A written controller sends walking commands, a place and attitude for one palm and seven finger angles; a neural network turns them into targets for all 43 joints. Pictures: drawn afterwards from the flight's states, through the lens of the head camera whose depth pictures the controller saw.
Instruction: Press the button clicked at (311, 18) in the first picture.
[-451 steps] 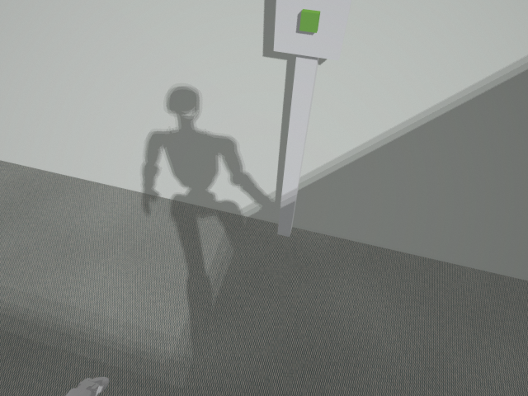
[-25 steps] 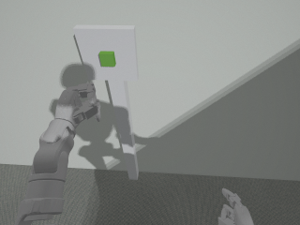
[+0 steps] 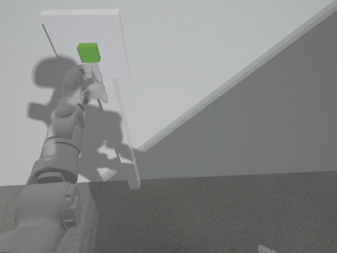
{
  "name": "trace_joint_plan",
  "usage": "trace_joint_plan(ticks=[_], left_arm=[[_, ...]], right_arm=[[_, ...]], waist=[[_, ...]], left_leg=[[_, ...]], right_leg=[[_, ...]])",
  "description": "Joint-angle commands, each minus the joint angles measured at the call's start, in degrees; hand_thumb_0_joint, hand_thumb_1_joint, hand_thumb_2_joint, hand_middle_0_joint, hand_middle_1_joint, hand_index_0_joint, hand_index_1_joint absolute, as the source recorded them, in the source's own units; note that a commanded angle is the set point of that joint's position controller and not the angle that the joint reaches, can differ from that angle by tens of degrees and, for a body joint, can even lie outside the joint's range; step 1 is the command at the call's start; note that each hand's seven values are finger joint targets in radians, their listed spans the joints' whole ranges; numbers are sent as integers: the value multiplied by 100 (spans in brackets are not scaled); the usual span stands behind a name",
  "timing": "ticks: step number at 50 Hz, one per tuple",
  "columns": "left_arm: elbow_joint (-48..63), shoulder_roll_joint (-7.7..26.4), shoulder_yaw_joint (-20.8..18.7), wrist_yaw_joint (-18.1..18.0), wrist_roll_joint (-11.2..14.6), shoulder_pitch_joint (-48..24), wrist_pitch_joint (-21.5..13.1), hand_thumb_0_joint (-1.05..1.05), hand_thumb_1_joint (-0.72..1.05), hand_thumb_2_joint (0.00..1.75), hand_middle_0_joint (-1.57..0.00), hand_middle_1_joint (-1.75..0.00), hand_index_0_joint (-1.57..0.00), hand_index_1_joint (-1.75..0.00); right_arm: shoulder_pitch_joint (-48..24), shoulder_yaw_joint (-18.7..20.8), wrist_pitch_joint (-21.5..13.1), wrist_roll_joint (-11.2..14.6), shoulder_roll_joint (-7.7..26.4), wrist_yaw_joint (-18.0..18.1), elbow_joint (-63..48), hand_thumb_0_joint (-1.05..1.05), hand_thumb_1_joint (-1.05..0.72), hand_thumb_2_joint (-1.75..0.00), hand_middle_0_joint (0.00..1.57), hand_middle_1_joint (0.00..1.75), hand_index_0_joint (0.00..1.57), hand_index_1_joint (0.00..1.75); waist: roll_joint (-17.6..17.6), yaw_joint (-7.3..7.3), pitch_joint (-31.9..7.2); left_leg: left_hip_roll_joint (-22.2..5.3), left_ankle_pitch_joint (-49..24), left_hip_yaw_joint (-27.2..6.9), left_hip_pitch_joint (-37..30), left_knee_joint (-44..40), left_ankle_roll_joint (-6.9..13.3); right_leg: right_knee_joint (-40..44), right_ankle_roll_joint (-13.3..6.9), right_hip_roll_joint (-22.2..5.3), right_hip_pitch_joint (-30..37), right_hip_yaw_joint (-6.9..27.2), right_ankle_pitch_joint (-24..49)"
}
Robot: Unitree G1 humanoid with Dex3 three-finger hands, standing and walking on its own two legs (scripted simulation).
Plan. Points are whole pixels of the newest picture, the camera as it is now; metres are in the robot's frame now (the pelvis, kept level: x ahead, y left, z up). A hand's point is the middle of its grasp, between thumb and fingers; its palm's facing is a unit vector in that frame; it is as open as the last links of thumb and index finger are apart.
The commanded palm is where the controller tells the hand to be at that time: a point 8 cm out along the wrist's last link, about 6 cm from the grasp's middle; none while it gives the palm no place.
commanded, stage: aim a knuckle at the button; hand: left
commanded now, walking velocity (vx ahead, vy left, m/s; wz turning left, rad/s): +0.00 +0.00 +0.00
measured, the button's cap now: (89, 52) +0.57 +0.21 +0.19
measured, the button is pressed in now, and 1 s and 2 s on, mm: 0 0 9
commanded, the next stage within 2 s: press the button with the knuckle in 0.62 s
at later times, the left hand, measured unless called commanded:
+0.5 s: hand (96, 89) +0.44 +0.17 +0.17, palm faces +0.04 -1.00 +0.00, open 3.1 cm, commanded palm +0.42 +0.22 +0.16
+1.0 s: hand (102, 82) +0.48 +0.16 +0.16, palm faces +0.04 -1.00 +0.00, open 3.1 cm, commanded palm +0.45 +0.22 +0.16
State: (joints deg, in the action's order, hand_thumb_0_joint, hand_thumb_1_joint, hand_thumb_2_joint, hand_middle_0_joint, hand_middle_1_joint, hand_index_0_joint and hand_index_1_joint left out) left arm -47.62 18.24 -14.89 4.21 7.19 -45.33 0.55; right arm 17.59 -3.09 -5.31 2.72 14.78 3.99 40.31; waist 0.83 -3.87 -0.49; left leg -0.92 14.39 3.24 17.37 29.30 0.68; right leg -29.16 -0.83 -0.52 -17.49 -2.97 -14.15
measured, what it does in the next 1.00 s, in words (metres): stands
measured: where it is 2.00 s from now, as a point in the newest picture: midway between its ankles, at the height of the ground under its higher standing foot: outside the picture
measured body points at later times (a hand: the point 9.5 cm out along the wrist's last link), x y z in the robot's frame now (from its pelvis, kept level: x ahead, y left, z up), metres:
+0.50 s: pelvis +0.01 +0.00 +0.00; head +0.02 -0.01 +0.45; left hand +0.43 +0.22 +0.17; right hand +0.12 -0.26 -0.11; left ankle +0.01 +0.11 -0.74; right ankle +0.01 -0.11 -0.74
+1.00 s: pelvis +0.01 +0.01 +0.00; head +0.04 +0.00 +0.45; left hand +0.47 +0.22 +0.16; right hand +0.09 -0.25 -0.12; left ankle +0.01 +0.11 -0.74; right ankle +0.01 -0.11 -0.74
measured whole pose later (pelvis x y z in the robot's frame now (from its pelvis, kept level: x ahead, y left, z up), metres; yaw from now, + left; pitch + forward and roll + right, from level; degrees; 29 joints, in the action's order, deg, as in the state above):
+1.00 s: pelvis +0.01 +0.01 +0.00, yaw +0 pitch +5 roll +0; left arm -54.1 19.0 -15.2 6.2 6.9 -49.3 -4.3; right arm 19.1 -2.7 -4.5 2.5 14.8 3.3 39.5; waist 1.2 -3.9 -1.6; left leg -0.8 16.4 3.0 20.3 31.8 1.1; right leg -30.5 -0.4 -0.7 -19.8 -3.1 -15.6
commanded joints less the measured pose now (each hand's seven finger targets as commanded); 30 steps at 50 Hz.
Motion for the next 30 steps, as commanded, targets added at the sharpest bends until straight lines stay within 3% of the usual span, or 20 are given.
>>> trace_joint_plan(ticks=[1,2,4,5,6,7,9,13,14,15,16,20,22,25,30], left_arm=[[1210,1599,-502,115,24,-2585,-952,0,90,90,-130,-150,-130,-150],[1356,1589,-519,185,45,-2444,-1032,0,90,90,-130,-150,-130,-150],[1181,1389,-394,333,125,-2133,-1042,0,90,90,-130,-150,-130,-150],[1055,1445,-453,395,163,-1925,-986,0,90,90,-130,-150,-130,-150],[1070,1289,-301,464,212,-2009,-935,0,90,90,-130,-150,-130,-150],[947,1566,-593,473,255,-1843,-862,0,90,90,-130,-150,-130,-150],[1123,1554,-563,506,298,-1841,-812,0,90,90,-130,-150,-130,-150],[1918,1641,-582,454,284,-2021,-944,0,90,90,-130,-150,-130,-150],[2138,1493,-385,446,282,-2269,-1005,0,90,90,-130,-150,-130,-150],[2051,1553,-477,426,283,-2178,-1011,0,90,90,-130,-150,-130,-150],[2092,1409,-276,436,282,-2401,-1026,0,90,90,-130,-150,-130,-150],[1631,1294,-270,451,325,-2230,-819,0,90,90,-130,-150,-130,-150],[1450,1129,-79,460,300,-2436,-699,0,90,90,-130,-150,-130,-150],[1301,1043,-112,426,289,-2204,-606,0,90,90,-130,-150,-130,-150],[1263,1231,-300,337,255,-2270,-698,0,90,90,-130,-150,-130,-150]], right_arm=[[63,367,-304,9,756,9,-755,0,-90,-90,20,30,20,30],[80,388,-311,4,759,-10,-798,0,-90,-90,20,30,20,30],[139,407,-286,29,784,-35,-817,0,-90,-90,20,30,20,30],[160,428,-268,59,811,-33,-819,0,-90,-90,20,30,20,30],[154,430,-252,73,824,-34,-831,0,-90,-90,20,30,20,30],[192,460,-234,74,867,-20,-820,0,-90,-90,20,30,20,30],[158,452,-196,87,869,-8,-859,0,-90,-90,20,30,20,30],[70,464,-217,81,800,1,-931,0,-90,-90,20,30,20,30],[36,445,-224,79,775,3,-922,0,-90,-90,20,30,20,30],[31,456,-228,83,765,13,-896,0,-90,-90,20,30,20,30],[3,423,-238,88,759,24,-878,0,-90,-90,20,30,20,30],[-12,427,-247,103,782,62,-826,0,-90,-90,20,30,20,30],[-42,389,-231,112,775,61,-808,0,-90,-90,20,30,20,30],[-47,388,-220,96,774,29,-856,0,-90,-90,20,30,20,30],[-69,362,-158,63,780,-3,-948,0,-90,-90,20,30,20,30]], waist=[[127,232,-2320],[318,289,-2513],[45,246,-2301],[-140,247,-2122],[-201,169,-1936],[-382,229,-1849],[-336,210,-1693],[57,231,-1950],[164,126,-1902],[165,160,-1852],[202,58,-1755],[-72,51,-1788],[20,3,-1626],[-96,90,-1803],[-439,128,-1841]], left_leg=[[58,-1332,-241,-836,-203,118],[69,-1475,-211,-909,-173,110],[56,-1587,-194,-811,-167,132],[41,-1485,-160,-674,-183,148],[46,-1313,-129,-605,-219,163],[43,-1199,-108,-495,-232,183],[68,-1098,-92,-437,-261,197],[61,-1234,-84,-721,-229,213],[58,-1230,-89,-800,-205,221],[51,-1139,-105,-819,-208,216],[55,-1010,-121,-818,-228,212],[47,-996,-167,-876,-207,210],[70,-873,-203,-795,-228,187],[73,-1176,-208,-851,-154,187],[71,-1262,-231,-677,-115,188]], right_leg=[[206,-98,74,768,234,1608],[164,-110,76,863,247,1789],[191,-107,110,865,205,1966],[221,-85,120,836,205,1947],[282,-55,118,742,203,1859],[326,-42,119,761,221,1784],[374,-37,110,752,236,1683],[347,-46,120,769,273,1757],[365,-34,117,699,284,1748],[384,-39,128,631,281,1625],[411,-28,125,543,276,1498],[399,-25,123,462,227,1457],[410,-29,103,338,202,1326],[308,-46,89,402,179,1627],[209,-38,83,507,178,1742]])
